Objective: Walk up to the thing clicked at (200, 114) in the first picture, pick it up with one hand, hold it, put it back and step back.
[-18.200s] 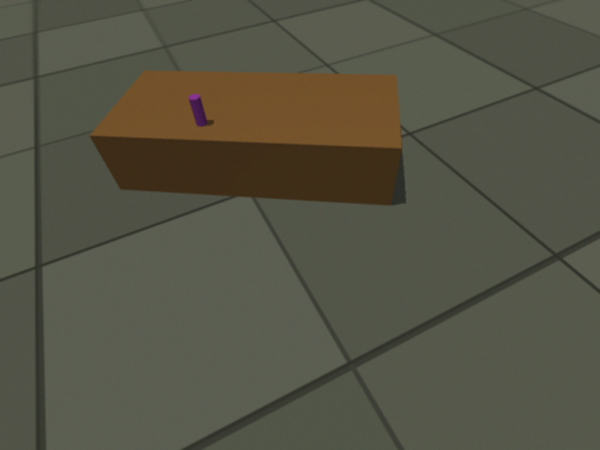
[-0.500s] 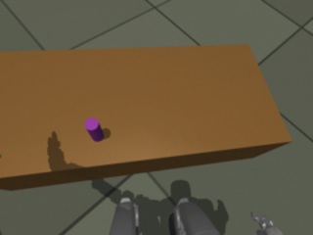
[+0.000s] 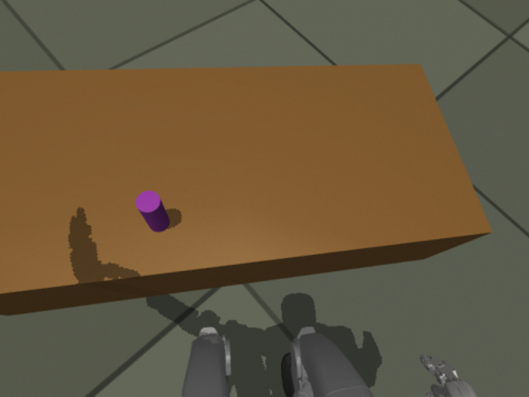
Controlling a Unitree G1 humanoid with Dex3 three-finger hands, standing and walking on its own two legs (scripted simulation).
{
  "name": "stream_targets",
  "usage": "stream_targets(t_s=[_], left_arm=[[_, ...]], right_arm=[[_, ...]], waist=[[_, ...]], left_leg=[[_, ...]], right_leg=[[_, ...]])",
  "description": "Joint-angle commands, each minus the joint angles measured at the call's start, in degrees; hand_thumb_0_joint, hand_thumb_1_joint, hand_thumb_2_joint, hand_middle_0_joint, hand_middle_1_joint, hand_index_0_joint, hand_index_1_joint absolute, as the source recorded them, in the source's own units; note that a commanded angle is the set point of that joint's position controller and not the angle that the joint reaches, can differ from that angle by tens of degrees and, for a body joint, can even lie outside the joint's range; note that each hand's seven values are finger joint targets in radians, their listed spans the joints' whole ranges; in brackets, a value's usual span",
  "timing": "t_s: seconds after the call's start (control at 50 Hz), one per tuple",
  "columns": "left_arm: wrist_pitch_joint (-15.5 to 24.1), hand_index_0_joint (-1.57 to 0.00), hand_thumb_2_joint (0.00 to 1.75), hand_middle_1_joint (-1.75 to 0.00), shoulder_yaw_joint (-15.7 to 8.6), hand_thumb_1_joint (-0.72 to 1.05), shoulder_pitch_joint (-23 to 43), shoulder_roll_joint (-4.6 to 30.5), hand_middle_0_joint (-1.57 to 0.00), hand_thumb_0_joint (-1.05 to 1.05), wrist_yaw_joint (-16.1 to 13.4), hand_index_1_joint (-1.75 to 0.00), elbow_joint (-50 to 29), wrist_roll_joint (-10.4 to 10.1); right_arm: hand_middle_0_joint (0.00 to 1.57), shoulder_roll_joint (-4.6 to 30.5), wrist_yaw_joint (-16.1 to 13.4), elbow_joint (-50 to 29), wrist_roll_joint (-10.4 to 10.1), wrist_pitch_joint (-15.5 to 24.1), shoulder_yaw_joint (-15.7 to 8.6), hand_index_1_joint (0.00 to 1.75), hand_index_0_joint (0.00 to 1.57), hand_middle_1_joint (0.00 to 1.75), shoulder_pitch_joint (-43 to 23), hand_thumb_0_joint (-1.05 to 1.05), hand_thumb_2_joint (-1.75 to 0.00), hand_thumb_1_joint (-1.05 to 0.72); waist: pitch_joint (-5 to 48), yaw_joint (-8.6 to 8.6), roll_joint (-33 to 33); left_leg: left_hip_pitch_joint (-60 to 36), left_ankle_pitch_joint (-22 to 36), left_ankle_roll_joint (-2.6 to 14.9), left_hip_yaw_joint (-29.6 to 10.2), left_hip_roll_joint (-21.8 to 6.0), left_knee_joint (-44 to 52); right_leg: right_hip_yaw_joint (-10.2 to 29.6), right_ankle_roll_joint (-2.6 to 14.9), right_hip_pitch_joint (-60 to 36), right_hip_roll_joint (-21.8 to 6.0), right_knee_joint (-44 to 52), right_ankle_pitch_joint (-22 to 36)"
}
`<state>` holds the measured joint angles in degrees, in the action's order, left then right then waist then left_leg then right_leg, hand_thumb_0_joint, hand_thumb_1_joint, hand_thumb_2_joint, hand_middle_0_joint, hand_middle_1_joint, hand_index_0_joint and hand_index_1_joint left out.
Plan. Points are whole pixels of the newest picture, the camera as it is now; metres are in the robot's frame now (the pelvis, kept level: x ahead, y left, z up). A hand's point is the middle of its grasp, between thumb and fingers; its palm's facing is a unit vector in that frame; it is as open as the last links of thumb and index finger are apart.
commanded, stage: go down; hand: left
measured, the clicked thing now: (154, 212) +0.49 +0.21 -0.27
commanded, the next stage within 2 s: none
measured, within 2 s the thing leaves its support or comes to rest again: neither
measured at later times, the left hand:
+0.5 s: hand out of the picture +0.41 +0.40 +0.03, palm faces +0.21 -0.98 -0.06, open 17.5 cm
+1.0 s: hand out of the picture +0.41 +0.40 +0.03, palm faces +0.21 -0.98 -0.04, open 17.4 cm
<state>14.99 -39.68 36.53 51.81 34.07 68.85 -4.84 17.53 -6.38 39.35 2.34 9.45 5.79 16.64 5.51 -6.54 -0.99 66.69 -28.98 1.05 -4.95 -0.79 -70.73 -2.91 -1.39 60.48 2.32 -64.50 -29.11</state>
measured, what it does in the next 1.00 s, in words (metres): stands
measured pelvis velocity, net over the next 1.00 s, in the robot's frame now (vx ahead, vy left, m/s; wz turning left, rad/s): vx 0.00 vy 0.00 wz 0.00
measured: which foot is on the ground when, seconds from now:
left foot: down 0.00-1.00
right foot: down 0.00-1.00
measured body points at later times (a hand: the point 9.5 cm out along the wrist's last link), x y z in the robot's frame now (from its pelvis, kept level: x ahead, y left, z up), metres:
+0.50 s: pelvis +0.00 +0.00 +0.00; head +0.16 +0.06 +0.41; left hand +0.39 +0.45 +0.04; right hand +0.07 -0.27 -0.09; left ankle +0.03 +0.10 -0.64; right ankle +0.01 -0.15 -0.63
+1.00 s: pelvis +0.00 +0.00 -0.01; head +0.17 +0.06 +0.40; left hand +0.39 +0.45 +0.04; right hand +0.07 -0.28 -0.10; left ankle +0.03 +0.10 -0.64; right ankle +0.01 -0.15 -0.63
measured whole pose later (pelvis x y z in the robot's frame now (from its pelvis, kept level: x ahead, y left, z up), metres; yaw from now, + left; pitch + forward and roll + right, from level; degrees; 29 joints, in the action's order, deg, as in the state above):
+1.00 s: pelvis +0.00 +0.00 -0.01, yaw +0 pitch +26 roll -6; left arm 16.5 -42.1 40.0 53.9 36.3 69.1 -7.1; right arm 17.4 -6.0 38.3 2.2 8.7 7.1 16.0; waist 5.2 -7.5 -1.0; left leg 70.0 -29.4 0.8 -5.4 -0.9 -73.2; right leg -3.3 -1.2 63.8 2.5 -67.1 -29.7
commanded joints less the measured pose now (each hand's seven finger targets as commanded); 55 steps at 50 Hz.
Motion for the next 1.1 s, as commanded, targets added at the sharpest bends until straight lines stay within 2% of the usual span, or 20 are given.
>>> stream_targets(t_s=[0.0,0.04,0.12,0.16,0.18,0.26,0.32,0.44,0.5,0.54,0.56,0.66,0.7,0.78,0.84,0.86,0.9,0.98,1.02,1.08], left_arm=[[4.0,-0.03,0.08,-0.03,-3.7,-0.54,15.6,24.6,-0.06,0.00,-0.1,-0.05,-11.3,-2.0],[3.8,-0.03,0.08,-0.03,-3.5,-0.54,15.1,24.3,-0.05,0.00,0.0,-0.05,-9.4,-2.0],[3.8,-0.03,0.07,-0.04,-3.8,-0.53,16.2,25.4,-0.06,0.00,0.1,-0.05,-9.4,-2.0],[3.8,-0.03,0.07,-0.03,-3.7,-0.53,17.2,25.7,-0.06,0.00,0.1,-0.05,-10.9,-2.1],[3.9,-0.03,0.07,-0.03,-4.6,-0.54,16.9,27.4,-0.06,0.00,0.2,-0.06,-10.6,-1.9],[3.6,-0.03,0.08,-0.04,-3.9,-0.53,17.3,25.9,-0.06,0.00,0.6,-0.06,-11.3,-2.2],[3.0,-0.03,0.08,-0.04,-3.8,-0.54,16.6,25.7,-0.06,0.00,0.7,-0.06,-10.4,-2.5],[3.2,-0.04,0.06,-0.04,-3.8,-0.53,17.1,25.8,-0.06,0.00,0.2,-0.06,-10.1,-2.5],[3.8,-0.04,0.06,-0.04,-4.6,-0.53,17.5,26.5,-0.06,0.00,0.5,-0.05,-10.7,-2.8],[3.7,-0.03,0.07,-0.03,-4.2,-0.53,15.9,25.3,-0.05,0.00,0.8,-0.05,-9.6,-3.0],[3.9,-0.04,0.06,-0.03,-4.6,-0.52,16.8,26.2,-0.06,0.00,1.0,-0.05,-11.0,-3.0],[4.3,-0.04,0.06,-0.04,-4.1,-0.52,17.8,24.7,-0.06,0.00,1.5,-0.05,-12.0,-3.9],[4.5,-0.03,0.06,-0.03,-4.9,-0.53,17.6,25.4,-0.06,0.00,1.6,-0.05,-12.1,-4.2],[4.7,-0.03,0.08,-0.03,-5.2,-0.52,18.4,26.4,-0.05,0.00,1.4,-0.05,-11.3,-3.8],[4.9,-0.03,0.08,-0.04,-4.6,-0.51,17.7,25.0,-0.05,0.00,1.8,-0.05,-10.2,-4.1],[5.0,-0.03,0.06,-0.03,-4.8,-0.51,17.2,25.2,-0.05,0.00,1.9,-0.05,-10.5,-4.0],[5.2,-0.03,0.06,-0.03,-5.7,-0.51,18.0,27.1,-0.05,0.00,1.8,-0.05,-12.0,-4.0],[5.4,-0.03,0.06,-0.04,-5.9,-0.52,17.4,25.9,-0.05,0.00,2.5,-0.05,-12.0,-4.7],[5.4,-0.03,0.07,-0.04,-6.4,-0.51,18.0,27.0,-0.05,0.00,2.4,-0.05,-12.9,-4.7],[5.2,-0.03,0.07,-0.03,-5.3,-0.50,18.4,25.6,-0.05,0.00,2.6,-0.05,-13.0,-4.9]], right_arm=[[0.20,12.1,-1.2,-2.5,-0.1,1.0,-4.3,0.30,0.20,0.30,9.2,0.00,-0.90,-0.89],[0.20,12.1,-1.2,-3.1,-0.1,0.9,-4.1,0.30,0.20,0.30,8.7,0.00,-0.90,-0.89],[0.20,12.2,-1.1,-3.4,-0.1,0.8,-3.9,0.30,0.20,0.30,8.6,0.00,-0.90,-0.89],[0.20,12.5,-1.1,-3.3,-0.1,0.7,-4.1,0.30,0.20,0.30,9.3,0.00,-0.90,-0.89],[0.20,12.4,-1.1,-3.1,-0.1,0.7,-3.8,0.30,0.20,0.30,9.4,0.00,-0.90,-0.89],[0.20,12.8,-1.0,-3.2,-0.2,0.6,-4.1,0.30,0.20,0.30,9.4,0.00,-0.90,-0.89],[0.20,12.5,-1.0,-3.1,-0.2,0.5,-3.6,0.30,0.20,0.30,10.0,0.00,-0.90,-0.89],[0.20,12.3,-0.9,-3.5,-0.4,0.5,-3.7,0.30,0.20,0.30,9.2,0.00,-0.90,-0.89],[0.20,12.3,-0.9,-3.6,-0.5,0.3,-3.5,0.30,0.20,0.30,9.2,0.00,-0.90,-0.89],[0.20,12.5,-0.8,-3.6,-0.3,0.4,-3.4,0.30,0.20,0.30,9.3,0.00,-0.90,-0.89],[0.20,12.4,-0.8,-3.6,-0.4,0.3,-3.5,0.30,0.20,0.30,9.3,0.00,-0.90,-0.90],[0.20,12.5,-1.0,-3.5,-0.5,0.6,-3.8,0.30,0.20,0.30,9.2,0.00,-0.90,-0.89],[0.20,12.6,-1.0,-3.0,-0.4,0.6,-3.6,0.30,0.20,0.30,9.3,0.00,-0.90,-0.90],[0.20,12.3,-1.0,-3.1,-0.3,0.3,-3.3,0.30,0.20,0.30,9.4,0.00,-0.90,-0.89],[0.20,12.2,-0.9,-3.2,-0.3,0.2,-3.2,0.30,0.20,0.30,8.8,0.00,-0.90,-0.89],[0.20,12.2,-0.9,-3.4,-0.2,0.3,-3.3,0.30,0.20,0.30,8.7,0.00,-0.90,-0.89],[0.20,12.3,-0.9,-3.3,-0.2,0.3,-3.2,0.30,0.20,0.30,9.1,0.00,-0.90,-0.90],[0.20,12.5,-0.8,-3.0,-0.2,0.3,-3.3,0.30,0.20,0.30,8.8,0.00,-0.90,-0.90],[0.20,12.3,-0.8,-3.3,-0.3,0.3,-3.2,0.30,0.20,0.30,8.8,0.00,-0.90,-0.90],[0.20,12.4,-0.9,-3.4,-0.4,0.3,-3.5,0.30,0.20,0.30,8.6,0.00,-0.90,-0.89]], waist=[[27.2,1.84,15.3],[26.3,1.36,13.6],[26.4,1.55,15.1],[28.8,1.02,14.3],[28.6,1.38,15.3],[28.8,1.63,17.5],[29.3,1.27,15.9],[26.1,1.63,15.7],[26.9,1.45,16.1],[27.3,1.36,15.5],[27.6,1.82,15.7],[27.7,1.04,16.6],[29.2,1.30,16.9],[28.0,1.48,15.7],[27.2,1.13,15.6],[28.0,1.61,16.0],[29.9,1.58,15.5],[30.4,1.44,17.1],[30.5,1.57,16.3],[30.5,1.21,16.2]], left_leg=[[-30.1,24.9,-0.74,-1.4,-1.1,8.2],[-27.8,21.4,-0.13,-0.7,-0.8,8.2],[-27.2,18.5,-0.37,-1.0,-0.9,8.6],[-28.1,21.0,-0.17,-0.8,-0.8,7.8],[-28.3,22.6,-0.43,-1.2,-0.8,7.7],[-31.4,24.6,-1.25,-2.4,-1.4,8.5],[-31.2,27.4,-0.83,-1.9,-1.2,7.4],[-28.0,19.4,-0.81,-2.0,-1.3,9.0],[-28.9,21.1,-0.91,-2.2,-1.3,8.8],[-29.5,24.3,-0.88,-2.2,-1.3,8.1],[-29.3,23.1,-0.78,-1.8,-1.1,8.0],[-30.1,22.3,-1.07,-2.3,-1.4,8.1],[-31.7,26.1,-1.34,-2.9,-1.6,7.5],[-29.2,24.4,-0.78,-2.1,-1.1,7.3],[-28.1,22.5,-0.65,-1.8,-1.0,7.0],[-28.3,22.4,-0.61,-1.6,-0.9,6.9],[-28.1,24.0,-0.29,-1.3,-0.7,5.9],[-31.0,27.7,-0.93,-2.5,-1.3,5.9],[-29.6,25.4,-0.64,-2.0,-1.0,6.0],[-30.2,23.4,-0.65,-1.8,-0.9,6.5]], right_leg=[[-0.4,3.17,-3.3,0.0,5.5,14.2],[0.1,3.04,-4.5,-0.1,6.2,13.6],[-0.1,3.15,-3.8,-0.1,5.8,11.5],[0.1,3.05,-5.2,-0.1,6.0,13.8],[-0.2,3.13,-4.6,-0.2,5.4,14.1],[-0.9,3.39,-1.3,0.0,4.7,12.7],[-0.8,3.15,-3.0,0.0,5.2,15.6],[-0.7,3.24,-2.2,0.0,5.4,11.0],[-0.9,3.27,-2.0,0.2,5.1,11.8],[-1.0,3.31,-2.1,0.1,4.9,13.4],[-0.6,3.23,-2.5,0.1,5.3,13.0],[-0.8,3.27,-1.2,0.2,4.8,12.1],[-1.1,3.32,-0.2,0.2,4.2,13.4],[-0.6,3.27,-1.8,0.0,4.4,13.7],[-0.4,3.20,-1.2,0.0,4.3,12.8],[-0.3,3.19,-1.4,0.0,4.3,12.8],[0.0,3.03,-3.1,-0.1,4.4,14.8],[-0.9,3.22,0.2,0.1,3.2,14.7],[-0.5,3.14,-1.5,0.0,3.7,14.5],[-0.4,3.16,-1.8,0.1,4.1,13.5]])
